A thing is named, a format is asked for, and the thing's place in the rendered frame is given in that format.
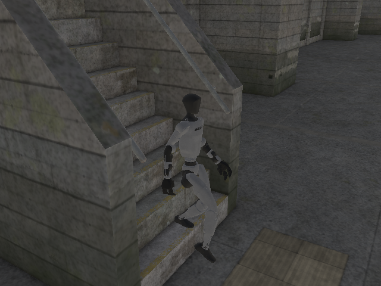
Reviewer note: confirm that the stairs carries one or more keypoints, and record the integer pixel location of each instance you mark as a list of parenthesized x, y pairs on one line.
[(163, 244)]

